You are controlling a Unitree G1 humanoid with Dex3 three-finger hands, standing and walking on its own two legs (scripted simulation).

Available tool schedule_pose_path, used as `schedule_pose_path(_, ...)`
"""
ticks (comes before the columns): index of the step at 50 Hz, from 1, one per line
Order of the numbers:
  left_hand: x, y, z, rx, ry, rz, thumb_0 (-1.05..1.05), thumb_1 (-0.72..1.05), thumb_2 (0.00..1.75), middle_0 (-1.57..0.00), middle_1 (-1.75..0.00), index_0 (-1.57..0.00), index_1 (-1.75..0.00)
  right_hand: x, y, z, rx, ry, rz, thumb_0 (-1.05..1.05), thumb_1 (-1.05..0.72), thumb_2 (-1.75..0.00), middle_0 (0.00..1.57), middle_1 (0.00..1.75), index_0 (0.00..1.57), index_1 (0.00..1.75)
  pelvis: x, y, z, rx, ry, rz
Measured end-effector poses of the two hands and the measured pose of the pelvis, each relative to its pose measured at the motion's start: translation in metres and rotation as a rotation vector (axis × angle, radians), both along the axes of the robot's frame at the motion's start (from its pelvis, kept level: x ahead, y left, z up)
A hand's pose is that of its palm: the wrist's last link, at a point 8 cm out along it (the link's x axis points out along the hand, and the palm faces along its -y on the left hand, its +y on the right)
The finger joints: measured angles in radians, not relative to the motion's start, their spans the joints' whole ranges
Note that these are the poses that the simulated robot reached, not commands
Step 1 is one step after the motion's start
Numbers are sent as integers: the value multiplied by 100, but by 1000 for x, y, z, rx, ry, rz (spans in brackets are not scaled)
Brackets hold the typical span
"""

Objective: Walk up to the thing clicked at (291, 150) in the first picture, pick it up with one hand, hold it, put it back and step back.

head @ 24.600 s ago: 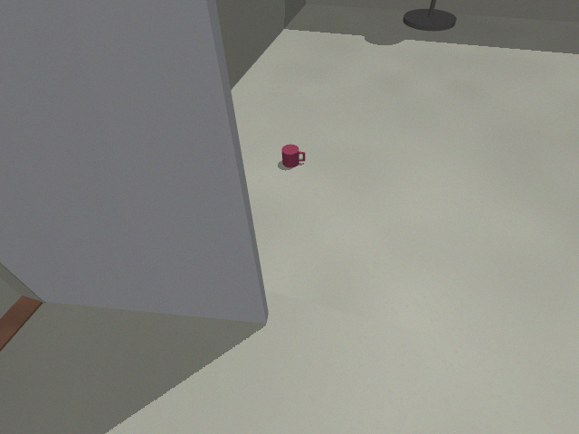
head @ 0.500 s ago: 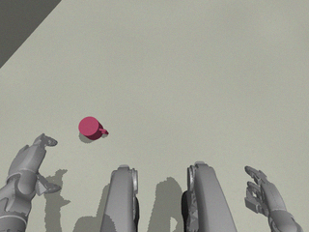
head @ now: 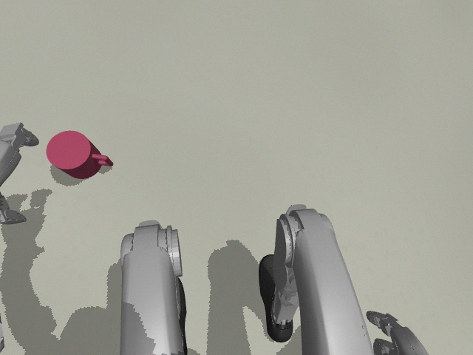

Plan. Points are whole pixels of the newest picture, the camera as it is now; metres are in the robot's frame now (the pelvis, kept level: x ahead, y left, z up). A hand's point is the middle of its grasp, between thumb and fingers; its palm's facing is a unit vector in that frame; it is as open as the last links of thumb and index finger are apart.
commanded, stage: rise first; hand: left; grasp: from above
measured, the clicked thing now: (83, 157) +0.51 +0.34 -0.34
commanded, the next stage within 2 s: none
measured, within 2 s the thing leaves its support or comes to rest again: neither
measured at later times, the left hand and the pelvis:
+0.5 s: hand (22, 170) +0.43 +0.39 -0.18, palm faces -0.46 -0.08 -0.88, open 13.9 cm; pelvis +0.00 +0.00 -0.04, yaw -1 degrees
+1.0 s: hand (30, 165) +0.45 +0.39 -0.21, palm faces -0.46 -0.08 -0.89, open 13.9 cm; pelvis +0.01 +0.01 -0.06, yaw -3 degrees
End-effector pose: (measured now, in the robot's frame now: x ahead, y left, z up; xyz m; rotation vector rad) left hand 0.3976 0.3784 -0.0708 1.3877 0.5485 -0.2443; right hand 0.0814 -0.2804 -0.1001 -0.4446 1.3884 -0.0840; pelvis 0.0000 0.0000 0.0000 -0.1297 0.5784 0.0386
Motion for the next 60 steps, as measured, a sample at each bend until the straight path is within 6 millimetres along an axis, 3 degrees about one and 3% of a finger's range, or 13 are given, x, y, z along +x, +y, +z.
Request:
schedule_pose_path(14, 25, 11, -37, 106, -33, -59, 0, -49, 98, -7, -103, -9, -101, 6, 9, -25, -13, 46, 34, 0, -90, -90, 20, 30, 20, 30, 1, 7, -31, -22, -4, 3)
schedule_pose_path(25, 41, 9, -57, 98, -22, -39, 0, -49, 97, -7, -106, -9, -103, 3, 7, -31, -25, 76, 58, 0, -90, -90, 20, 30, 20, 30, 5, 4, -43, -28, -4, -4)
schedule_pose_path(41, 55, 9, -74, 81, -30, -50, 0, -50, 97, -7, -107, -9, -105, -19, 2, -37, -52, 161, 66, 0, -91, -91, 20, 30, 20, 30, 6, 5, -58, -43, -16, -18)
schedule_pose_path(60, 63, 16, -88, 88, -35, -44, 0, -52, 100, -9, -105, -9, -105, -5, 13, -43, -36, 157, 89, 0, -91, -90, 20, 30, 20, 30, 10, 9, -62, -59, -8, -19)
